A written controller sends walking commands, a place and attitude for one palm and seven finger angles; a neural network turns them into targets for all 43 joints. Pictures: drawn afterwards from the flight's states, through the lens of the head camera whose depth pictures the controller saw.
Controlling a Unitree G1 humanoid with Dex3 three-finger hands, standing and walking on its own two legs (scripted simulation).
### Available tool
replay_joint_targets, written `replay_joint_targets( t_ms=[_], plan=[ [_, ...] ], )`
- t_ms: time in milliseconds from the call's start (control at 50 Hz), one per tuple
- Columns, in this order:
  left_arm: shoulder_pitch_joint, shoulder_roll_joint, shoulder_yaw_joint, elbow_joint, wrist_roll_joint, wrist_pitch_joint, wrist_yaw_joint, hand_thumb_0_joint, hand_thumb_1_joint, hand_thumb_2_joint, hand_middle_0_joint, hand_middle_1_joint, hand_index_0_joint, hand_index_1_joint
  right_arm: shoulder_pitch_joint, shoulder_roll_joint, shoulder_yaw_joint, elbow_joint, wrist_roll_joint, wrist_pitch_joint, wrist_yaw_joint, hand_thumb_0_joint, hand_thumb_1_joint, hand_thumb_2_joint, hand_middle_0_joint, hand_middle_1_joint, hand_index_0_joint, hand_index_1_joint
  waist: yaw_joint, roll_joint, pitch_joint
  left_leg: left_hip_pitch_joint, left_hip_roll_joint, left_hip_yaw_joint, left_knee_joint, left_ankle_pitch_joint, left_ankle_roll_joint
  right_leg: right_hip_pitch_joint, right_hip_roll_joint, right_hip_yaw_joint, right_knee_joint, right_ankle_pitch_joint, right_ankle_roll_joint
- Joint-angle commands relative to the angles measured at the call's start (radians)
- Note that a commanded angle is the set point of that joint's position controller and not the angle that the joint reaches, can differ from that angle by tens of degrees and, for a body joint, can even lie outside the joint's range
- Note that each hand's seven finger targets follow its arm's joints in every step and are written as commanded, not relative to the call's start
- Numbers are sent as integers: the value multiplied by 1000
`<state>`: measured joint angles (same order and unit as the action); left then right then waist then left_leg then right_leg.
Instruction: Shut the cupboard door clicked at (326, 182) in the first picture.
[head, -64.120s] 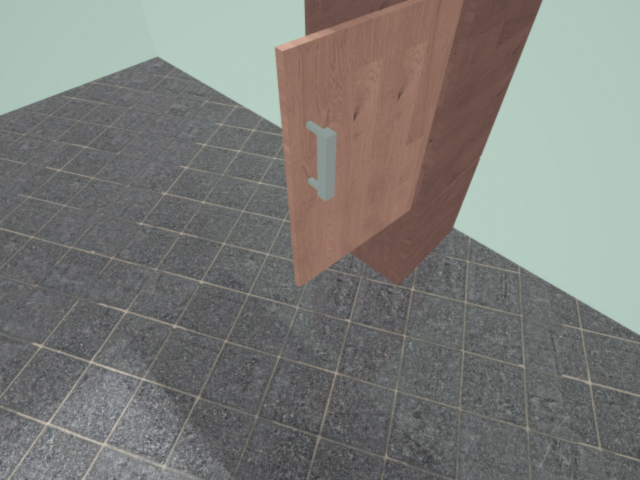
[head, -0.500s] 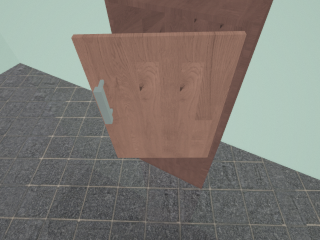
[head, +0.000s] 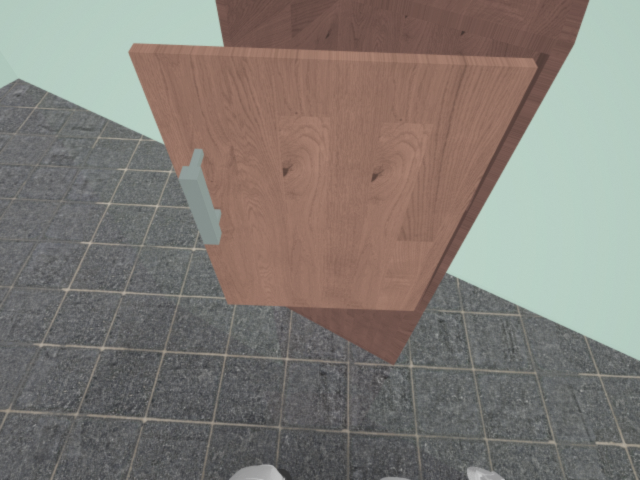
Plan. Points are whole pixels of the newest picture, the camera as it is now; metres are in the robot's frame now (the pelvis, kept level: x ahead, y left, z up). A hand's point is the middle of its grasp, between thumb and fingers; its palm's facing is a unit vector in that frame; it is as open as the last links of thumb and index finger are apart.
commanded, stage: come to a stop and stand still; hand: left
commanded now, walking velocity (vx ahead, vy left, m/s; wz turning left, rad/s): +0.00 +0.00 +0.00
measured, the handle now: (205, 198) +0.45 +0.21 +0.05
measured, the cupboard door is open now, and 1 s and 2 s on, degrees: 28 28 28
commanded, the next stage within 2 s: look again from close up in 1.32 s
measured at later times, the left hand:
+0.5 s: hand out of the picture -0.03 +0.17 -0.18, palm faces -0.02 -0.98 -0.21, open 7.4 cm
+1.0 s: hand out of the picture -0.11 +0.18 -0.18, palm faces +0.08 -0.98 -0.19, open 7.4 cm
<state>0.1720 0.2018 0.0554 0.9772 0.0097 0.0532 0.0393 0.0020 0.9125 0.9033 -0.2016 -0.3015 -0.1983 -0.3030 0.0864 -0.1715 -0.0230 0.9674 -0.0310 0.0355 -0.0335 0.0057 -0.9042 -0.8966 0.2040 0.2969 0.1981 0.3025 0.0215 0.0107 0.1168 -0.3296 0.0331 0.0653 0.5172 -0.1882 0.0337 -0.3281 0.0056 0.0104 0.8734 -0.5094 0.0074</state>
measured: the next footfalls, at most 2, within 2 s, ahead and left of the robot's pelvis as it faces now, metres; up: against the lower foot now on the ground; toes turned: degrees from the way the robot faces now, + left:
right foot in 0.06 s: -0.01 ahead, -0.15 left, +0.00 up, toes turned +1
left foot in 0.84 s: -0.05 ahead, +0.09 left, +0.00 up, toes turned +1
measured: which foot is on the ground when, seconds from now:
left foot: down 0.00-0.68, up 0.70-0.82, down 0.84-1.00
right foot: up 0.00-0.04, down 0.06-0.86, up 0.88-1.00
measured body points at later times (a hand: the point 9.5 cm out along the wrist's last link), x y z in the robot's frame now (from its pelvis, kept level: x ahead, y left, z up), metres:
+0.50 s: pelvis -0.07 -0.01 -0.02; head -0.07 -0.01 +0.43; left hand -0.03 +0.22 -0.16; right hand -0.08 -0.24 -0.17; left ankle +0.05 +0.10 -0.73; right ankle -0.05 -0.15 -0.73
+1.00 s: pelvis -0.13 +0.00 +0.00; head -0.14 +0.02 +0.45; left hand -0.11 +0.23 -0.16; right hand -0.11 -0.22 -0.15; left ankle -0.09 +0.09 -0.74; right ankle -0.10 -0.12 -0.70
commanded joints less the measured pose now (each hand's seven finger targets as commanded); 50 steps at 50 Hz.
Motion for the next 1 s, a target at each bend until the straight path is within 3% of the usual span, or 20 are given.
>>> replay_joint_targets(
  t_ms=[0, 40, 60, 80, 120, 160, 200, 260, 320, 400, 500, 580, 620, 680, 740, 800, 840, 860, 880, 980],
  plan=[
    [154, 108, -6, -76, 12, -64, 18, 0, 900, 900, -200, -300, -200, -300, 99, -157, -64, -105, 30, -35, 22, 0, -900, -900, 200, 300, 200, 300, -8, -49, -320, 127, 140, -91, 163, 402, 40, 88, -76, 109, -377, 406, -27],
    [146, 171, 6, -98, 20, -89, 25, 0, 900, 900, -200, -300, -200, -300, 102, -77, -48, -131, 18, -34, 33, 0, -900, -900, 200, 300, 200, 300, -22, -136, -230, -134, -17, -7, 321, -254, -20, 217, -260, 295, -363, 968, -141],
    [166, 173, 5, -108, 29, -101, 28, 0, 900, 900, -200, -300, -200, -300, 87, -48, -38, -149, 12, -39, 31, 0, -900, -900, 200, 300, 200, 300, -6, 2, -235, -137, -34, -31, 279, -296, -27, 258, -277, 253, -313, 1153, -171],
    [160, 191, 2, -109, 34, -99, 23, 0, 900, 900, -200, -300, -200, -300, 92, -37, -39, -155, 19, -38, 34, 0, -900, -900, 200, 300, 200, 300, -30, 7, -204, -128, -63, -3, 217, -252, -25, 247, -212, 166, -268, 1116, -129],
    [99, 156, -3, -120, 18, -86, 23, 0, 900, 900, -200, -300, -200, -300, 144, -71, -38, -144, 25, -28, 32, 0, -900, -900, 200, 300, 200, 300, -59, -323, -176, -14, -34, -18, 163, -90, -4, 119, -164, 136, -278, 888, -108],
    [62, 119, -12, -149, 19, -64, 24, 0, 900, 900, -200, -300, -200, -300, 197, -106, -41, -116, 21, -35, 30, 0, -900, -900, 200, 300, 200, 300, -75, -139, -88, 108, 18, -90, 77, 73, 14, -76, -97, 80, -286, 396, -68],
    [97, 104, -19, -141, 13, -43, 19, 0, 900, 900, -200, -300, -200, -300, 163, -133, -35, -113, 8, -33, 31, 0, -900, -900, 200, 300, 200, 300, -41, 142, 59, -93, 101, -247, -112, -177, 65, -65, -7, 21, -282, -3, -33],
    [182, 115, -24, -105, 16, -49, 6, 0, 900, 900, -200, -300, -200, -300, 116, -138, -31, -126, 8, -25, 30, 0, -900, -900, 200, 300, 200, 300, 4, 25, 93, -207, 48, -235, -165, -405, 44, 1, -20, 64, -376, -51, -49],
    [139, 148, -18, -112, 12, -47, 2, 0, 900, 900, -200, -300, -200, -300, 199, -113, -29, -103, 8, -13, 33, 0, -900, -900, 200, 300, 200, 300, -42, -105, 15, -2, -25, -105, 23, -270, -5, -190, -114, 180, -536, -280, -88],
    [72, 146, -9, -132, 10, -47, 2, 0, 900, 900, -200, -300, -200, -300, 310, -85, -25, -63, 3, -17, 29, 0, -900, -900, 200, 300, 200, 300, -85, -96, -65, 116, -35, -74, 118, -164, -17, -244, -118, 145, -502, -185, -90],
    [220, 95, -5, -72, 7, -40, -5, 0, 900, 900, -200, -300, -200, -300, 235, -154, -32, -64, 2, -34, 21, 0, -900, -900, 200, 300, 200, 300, -4, 135, -50, -176, 100, -352, -281, -525, 51, 30, 25, -12, -266, -45, -40],
    [339, 50, -12, -2, 14, -41, -12, 0, 900, 900, -200, -300, -200, -300, 177, -150, -33, -48, 3, -29, 16, 0, -900, -900, 200, 300, 200, 300, 40, 101, -71, -238, 70, -291, -277, -495, 43, 145, 27, -5, -277, 8, -59],
    [330, 67, -9, 5, 15, -43, -13, 0, 900, 900, -200, -300, -200, -300, 193, -117, -34, -35, 4, -17, 18, 0, -900, -900, 200, 300, 200, 300, 23, 24, -77, -167, -8, -203, -158, -433, 3, 54, -29, 103, -423, -127, -86],
    [133, 149, 12, -55, 17, -44, -3, 0, 900, 900, -200, -300, -200, -300, 279, -64, -46, -10, 3, 17, 18, 0, -900, -900, 200, 300, 200, 300, -66, -219, -60, 54, -88, -72, 396, -159, -48, -322, -272, 370, -727, -334, -166],
    [-35, 141, 17, -97, 26, -56, 6, 0, 900, 900, -200, -300, -200, -300, 402, -59, -49, 21, 11, -3, 22, 0, -900, -900, 200, 300, 200, 300, -136, -192, -64, 102, -46, -60, 474, -191, -33, -311, -209, 202, -613, -8, -148],
    [122, 113, 1, -42, 21, -39, 5, 0, 900, 900, -200, -300, -200, -300, 368, -27, -21, 23, 17, -34, 28, 0, -900, -900, 200, 300, 200, 300, -57, -67, 26, 124, -52, -48, -116, -192, -30, -218, -113, 120, -377, -113, -77],
    [192, 16, -15, -28, 2, -33, 7, 0, 900, 900, -200, -300, -200, -300, 339, -101, -29, 0, 3, -50, 7, 0, -900, -900, 200, 300, 200, 300, -29, 223, 41, 7, 167, -356, -324, -219, 47, -183, 16, 19, -92, 0, -16],
    [199, 27, -15, -39, 4, -35, 6, 0, 900, 900, -200, -300, -200, -300, 288, -120, -31, -39, 3, -52, -1, 0, -900, -900, 200, 300, 200, 300, -3, 175, 43, -84, 235, -420, -344, -154, 112, -133, 1, 11, -7, 30, -14],
    [181, 43, -14, -8, 14, -27, 11, 0, 900, 900, -200, -300, -200, -300, 232, -108, -16, -24, 5, -62, -4, 0, -900, -900, 200, 300, 200, 300, 13, 254, -10, -103, 225, -466, -386, -265, 95, -87, -27, 63, 40, 75, -19],
    [188, 0, -32, 21, 11, -42, -13, 0, 900, 900, -200, -300, -200, -300, 159, -99, -16, -28, 6, -60, 1, 0, -900, -900, 200, 300, 200, 300, 23, 29, -12, -96, 163, -303, -312, -221, 137, 29, -39, 5, -135, 121, -21]
  ],
)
